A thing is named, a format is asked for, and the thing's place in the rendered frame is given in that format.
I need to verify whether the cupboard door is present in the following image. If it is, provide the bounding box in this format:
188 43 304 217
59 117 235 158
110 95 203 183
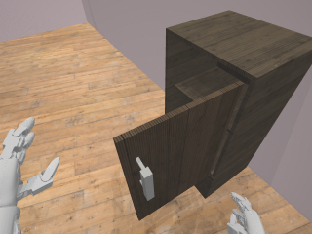
113 80 244 221

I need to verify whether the handle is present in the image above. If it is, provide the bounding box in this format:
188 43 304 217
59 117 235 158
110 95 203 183
136 157 155 201

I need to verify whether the robot left forearm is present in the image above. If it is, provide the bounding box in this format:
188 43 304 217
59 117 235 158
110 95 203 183
0 205 21 234

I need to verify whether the robot right hand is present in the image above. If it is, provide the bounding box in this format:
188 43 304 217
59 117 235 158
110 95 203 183
227 192 265 234

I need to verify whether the robot left hand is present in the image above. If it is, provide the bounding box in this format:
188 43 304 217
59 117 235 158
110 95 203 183
0 117 60 207

